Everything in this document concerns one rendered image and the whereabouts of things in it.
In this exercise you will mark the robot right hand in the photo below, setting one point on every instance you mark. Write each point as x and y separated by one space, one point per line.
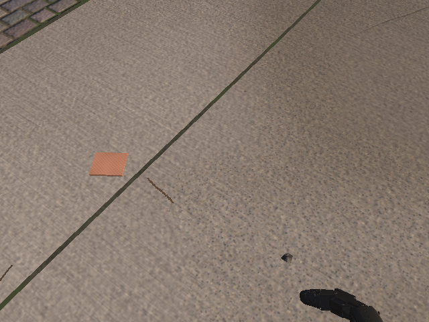
340 303

